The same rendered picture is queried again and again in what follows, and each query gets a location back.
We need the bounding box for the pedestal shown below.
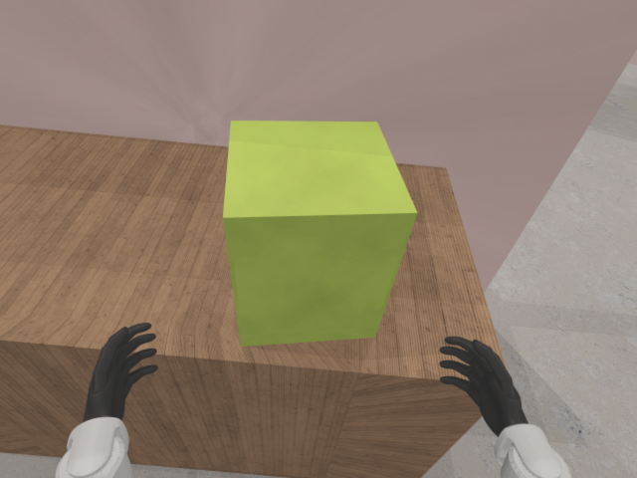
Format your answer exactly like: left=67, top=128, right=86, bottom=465
left=0, top=124, right=507, bottom=478

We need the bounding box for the right robot forearm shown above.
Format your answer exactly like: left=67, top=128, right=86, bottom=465
left=494, top=424, right=571, bottom=478

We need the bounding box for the carton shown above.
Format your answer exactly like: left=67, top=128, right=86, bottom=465
left=223, top=120, right=417, bottom=347

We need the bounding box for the left robot hand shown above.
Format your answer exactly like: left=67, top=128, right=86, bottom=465
left=83, top=323, right=158, bottom=422

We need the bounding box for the right robot hand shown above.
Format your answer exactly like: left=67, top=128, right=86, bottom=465
left=439, top=337, right=529, bottom=437

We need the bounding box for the left robot forearm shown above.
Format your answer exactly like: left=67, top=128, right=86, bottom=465
left=56, top=417, right=132, bottom=478

